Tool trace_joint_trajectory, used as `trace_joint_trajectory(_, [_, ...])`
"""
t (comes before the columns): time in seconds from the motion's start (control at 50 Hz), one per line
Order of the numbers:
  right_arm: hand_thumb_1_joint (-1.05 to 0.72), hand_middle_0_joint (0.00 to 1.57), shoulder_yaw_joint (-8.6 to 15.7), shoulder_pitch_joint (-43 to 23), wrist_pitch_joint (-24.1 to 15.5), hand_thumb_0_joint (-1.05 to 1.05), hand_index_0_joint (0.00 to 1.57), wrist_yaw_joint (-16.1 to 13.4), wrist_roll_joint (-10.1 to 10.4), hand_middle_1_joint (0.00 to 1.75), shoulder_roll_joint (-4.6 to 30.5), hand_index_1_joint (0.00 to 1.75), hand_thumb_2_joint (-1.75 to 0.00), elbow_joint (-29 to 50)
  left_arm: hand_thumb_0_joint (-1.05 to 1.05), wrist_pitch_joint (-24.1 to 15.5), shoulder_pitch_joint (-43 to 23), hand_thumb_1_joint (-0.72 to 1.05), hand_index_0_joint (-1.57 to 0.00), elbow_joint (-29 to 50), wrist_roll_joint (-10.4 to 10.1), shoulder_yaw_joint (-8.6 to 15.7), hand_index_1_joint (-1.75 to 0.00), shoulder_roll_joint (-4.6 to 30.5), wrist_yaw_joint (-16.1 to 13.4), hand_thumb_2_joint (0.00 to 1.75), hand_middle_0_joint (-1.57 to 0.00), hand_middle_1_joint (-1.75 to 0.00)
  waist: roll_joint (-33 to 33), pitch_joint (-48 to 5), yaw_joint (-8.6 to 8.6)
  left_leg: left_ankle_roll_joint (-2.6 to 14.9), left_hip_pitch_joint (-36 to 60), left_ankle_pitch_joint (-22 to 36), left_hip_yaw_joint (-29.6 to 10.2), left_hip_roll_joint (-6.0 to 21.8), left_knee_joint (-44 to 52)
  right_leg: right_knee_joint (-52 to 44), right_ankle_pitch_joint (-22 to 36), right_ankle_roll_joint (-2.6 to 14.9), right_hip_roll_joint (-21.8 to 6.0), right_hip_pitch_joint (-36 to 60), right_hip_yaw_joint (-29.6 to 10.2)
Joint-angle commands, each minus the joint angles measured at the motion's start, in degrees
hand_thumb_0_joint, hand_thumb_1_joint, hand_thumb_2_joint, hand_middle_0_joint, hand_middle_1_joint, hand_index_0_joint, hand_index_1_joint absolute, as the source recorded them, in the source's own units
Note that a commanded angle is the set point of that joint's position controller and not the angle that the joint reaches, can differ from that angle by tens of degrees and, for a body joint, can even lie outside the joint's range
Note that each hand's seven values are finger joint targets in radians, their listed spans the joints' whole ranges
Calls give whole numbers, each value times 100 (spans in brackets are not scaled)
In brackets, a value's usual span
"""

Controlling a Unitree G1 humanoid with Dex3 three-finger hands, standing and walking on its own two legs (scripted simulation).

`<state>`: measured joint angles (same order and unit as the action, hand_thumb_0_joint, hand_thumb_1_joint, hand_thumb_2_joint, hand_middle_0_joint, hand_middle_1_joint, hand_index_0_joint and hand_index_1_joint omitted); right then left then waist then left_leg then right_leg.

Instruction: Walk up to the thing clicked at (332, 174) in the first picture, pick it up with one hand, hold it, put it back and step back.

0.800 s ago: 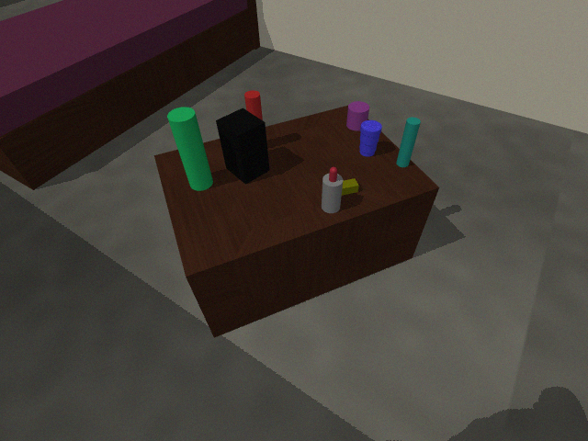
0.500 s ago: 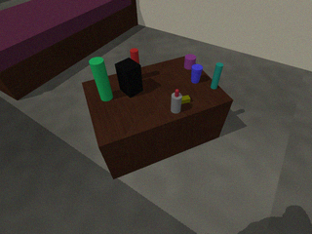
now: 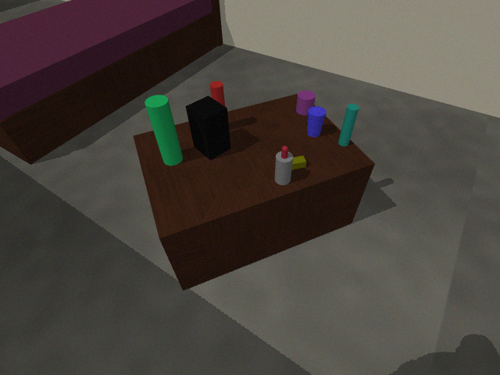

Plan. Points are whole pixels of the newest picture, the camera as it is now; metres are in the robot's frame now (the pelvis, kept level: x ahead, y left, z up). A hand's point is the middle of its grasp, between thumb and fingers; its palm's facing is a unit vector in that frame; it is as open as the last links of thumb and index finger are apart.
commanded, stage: stand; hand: right
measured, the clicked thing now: (283, 163) +0.86 -0.08 -0.29
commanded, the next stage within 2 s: walk up in 0.32 s
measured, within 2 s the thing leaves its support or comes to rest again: neither
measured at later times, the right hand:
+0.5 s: hand out of the picture +0.07 -0.29 -0.16, palm faces -0.08 +0.92 -0.38, open 7.4 cm
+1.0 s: hand (395, 282) +0.33 -0.27 -0.14, palm faces -0.22 +0.87 -0.44, open 7.4 cm
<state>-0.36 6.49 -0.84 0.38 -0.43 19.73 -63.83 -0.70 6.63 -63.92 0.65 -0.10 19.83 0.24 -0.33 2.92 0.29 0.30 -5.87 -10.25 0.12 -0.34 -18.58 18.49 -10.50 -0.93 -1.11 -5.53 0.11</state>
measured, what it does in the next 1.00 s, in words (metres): walks ahead: left foot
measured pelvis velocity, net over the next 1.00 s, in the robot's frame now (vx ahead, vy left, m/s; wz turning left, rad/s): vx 0.16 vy -0.03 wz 0.22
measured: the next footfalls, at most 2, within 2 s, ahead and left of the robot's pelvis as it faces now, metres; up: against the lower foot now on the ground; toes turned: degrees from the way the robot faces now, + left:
left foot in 0.88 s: +0.26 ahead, +0.10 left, +0.00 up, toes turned +16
right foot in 1.28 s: +0.41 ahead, -0.22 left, +0.00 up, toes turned +11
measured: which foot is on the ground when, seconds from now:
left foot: down 0.00-0.56, up 0.58-0.86, down 0.88-1.00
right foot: down 0.00-0.90, up 0.92-1.00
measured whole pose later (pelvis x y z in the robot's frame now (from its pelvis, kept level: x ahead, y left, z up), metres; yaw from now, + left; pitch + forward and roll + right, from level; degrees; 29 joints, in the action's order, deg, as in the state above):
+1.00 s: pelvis +0.16 -0.03 -0.04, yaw +13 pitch -4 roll +1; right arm 3.9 14.0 -4.2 0.6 -0.5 21.2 -45.7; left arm 1.2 20.4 -48.9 1.8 4.0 23.4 3.9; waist -5.5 7.1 2.6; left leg 2.9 -21.3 -13.1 4.7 -0.6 -38.4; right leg 64.7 -29.1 3.0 -2.4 -16.5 1.0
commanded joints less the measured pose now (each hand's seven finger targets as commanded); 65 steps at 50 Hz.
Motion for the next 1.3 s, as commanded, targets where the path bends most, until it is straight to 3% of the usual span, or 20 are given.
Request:
trace_joint_trajectory(0.0, [-90,20,245,-215,-120,0,20,-97,-5,30,1230,30,-90,317,0,-109,-172,90,-20,357,-3,218,-30,1196,-75,90,-20,-30,47,-328,-19,125,-50,623,-603,746,325,-274,517,234,-634,-14,-496])
trace_joint_trajectory(0.28, [-90,20,245,-216,-101,0,20,-83,2,30,1217,30,-90,290,0,-130,-124,90,-20,351,-5,204,-30,1223,-77,90,-20,-30,12,-362,-33,120,26,690,-611,746,281,-300,606,235,-642,-32,-513])
trace_joint_trajectory(0.3, [-90,20,576,482,-162,0,20,-15,-38,30,1599,30,-90,528,0,-133,-44,90,-20,760,155,680,-30,1672,103,90,-20,-30,-279,-704,-14,558,-362,-1735,-1069,588,29,373,-1856,336,-234,234,-3])
trace_joint_trajectory(0.32, [-90,20,654,611,-182,0,20,10,-93,30,1751,30,-90,544,0,-99,-59,90,-20,812,216,715,-30,1615,152,90,-20,-30,12,-294,-28,707,-714,-2614,-1598,846,217,813,-2371,408,-251,-305,-137])
trace_joint_trajectory(0.4, [-90,20,879,398,-265,0,20,-43,-195,30,1998,30,-90,937,0,-45,-50,90,-20,1251,196,796,-30,1304,307,90,-20,-30,816,501,61,1289,-713,-2660,-3020,1766,780,2387,-1671,367,-283,-1928,-453])
trace_joint_trajectory(0.48, [-90,20,897,355,-303,0,20,-11,-178,30,1793,30,-90,1296,0,-150,371,90,-20,1415,168,849,-30,1278,363,90,-20,-30,978,-60,252,1091,-506,-1707,-2243,1292,126,1208,-1453,500,-269,-1210,-427])
trace_joint_trajectory(0.52, [-90,20,759,-19,-255,0,20,38,-127,30,1351,30,-90,1560,0,-211,1477,90,-20,1117,250,976,-30,1375,273,90,-20,-30,238,-527,886,585,-1834,-1014,-1032,433,-1488,4,-896,504,-78,1046,-175])
trace_joint_trajectory(0.54, [-90,20,599,46,-259,0,20,6,-63,30,812,30,-90,1741,0,-244,1963,90,-20,1076,352,1134,-30,1939,214,90,-20,-30,-1502,-504,1133,258,-3405,-1998,-382,-481,-3193,-585,-2031,684,-1164,1925,-2004])
trace_joint_trajectory(0.58, [-90,20,729,436,-271,0,20,-77,-130,30,1417,30,-90,1660,0,-214,786,90,-20,1625,301,1128,-30,2176,237,90,-20,-30,-804,217,551,99,-3636,-1861,-462,191,-3991,-1177,-3186,1467,-2419,677,-3181])
trace_joint_trajectory(0.68, [-90,20,630,769,-375,0,20,134,-81,30,1242,30,-90,1588,0,-308,1082,90,-20,1656,98,859,-30,1514,204,90,-20,-30,-662,554,327,167,-3130,-1099,-52,347,-3249,-92,1783,1133,-1204,816,-560])
trace_joint_trajectory(0.76, [-90,20,660,729,-372,0,20,193,13,30,1180,30,-90,1897,0,-246,963,90,-20,1992,138,860,-30,1696,229,90,-20,-30,-995,283,272,147,-2028,-357,222,353,-1998,164,2027,1133,-1143,242,15])
trace_joint_trajectory(0.82, [-90,20,860,1662,-379,0,20,85,0,30,1321,30,-90,1629,0,-173,840,90,-20,2224,81,808,-30,1695,258,90,-20,-30,-493,-247,-248,200,161,665,669,-66,-1315,1348,1457,966,-966,-900,420])
trace_joint_trajectory(0.86, [-90,20,1108,2547,-412,0,20,-59,-117,30,1860,30,-90,1545,0,-127,1453,90,-20,2233,79,686,-30,1174,264,90,-20,-30,930,-870,-644,694,1704,-575,-483,519,-995,3745,33,608,-333,-2154,749])
trace_joint_trajectory(0.88, [-90,20,1183,2564,-424,0,20,-137,-154,30,2323,30,-90,1680,0,-101,1806,90,-20,2257,111,652,-30,993,285,90,-20,-30,1600,-1080,-436,1186,1968,-1675,-3136,1886,-521,4708,-2339,478,180,-3123,454])
trace_joint_trajectory(0.92, [-90,20,1236,1669,-426,0,20,-210,91,30,2502,30,-90,2058,0,35,1797,90,-20,2190,80,843,-30,1981,280,90,-20,-30,697,-705,-226,1703,561,-3482,-4383,2608,703,5447,-2018,492,-456,-2852,-542])
trace_joint_trajectory(1.04, [-90,20,904,1164,-546,0,20,-148,21,30,1898,30,-90,2180,0,122,1980,90,-20,1875,146,891,-30,1602,412,90,-20,-30,670,413,168,1159,-1708,-1517,-1355,1413,284,4130,-1156,197,-714,-2032,-257])
trace_joint_trajectory(1.16, [-90,20,1005,1011,-590,0,20,-138,-72,30,2286,30,-90,2238,0,148,1644,90,-20,2039,165,1012,-30,1570,597,90,-20,-30,1130,192,236,1062,-2196,-2687,-1241,1309,160,2951,-863,197,-621,-1494,49])
trace_joint_trajectory(1.24, [-90,20,926,616,-480,0,20,-189,-108,30,2144,30,-90,2260,0,113,2351,90,-20,1785,174,1136,-30,1639,554,90,-20,-30,489,-125,751,779,-2993,-3097,-797,935,-1134,2251,-829,296,-258,15,506])
trace_joint_trajectory(1.26, [-90,20,824,716,-423,0,20,-220,-139,30,1823,30,-90,2258,0,65,2735,90,-20,1658,219,1192,-30,1788,504,90,-20,-30,-353,-159,952,649,-3392,-3251,-497,596,-2218,1897,-1364,312,-88,423,464])
trace_joint_trajectory(1.28, [-90,20,675,795,-378,0,20,-242,-83,30,1287,30,-90,2252,0,1,3114,90,-20,1614,309,1268,-30,2144,440,90,-20,-30,-2078,122,1213,380,-4012,-2913,124,-188,-4455,407,-3317,464,-957,195,-1248])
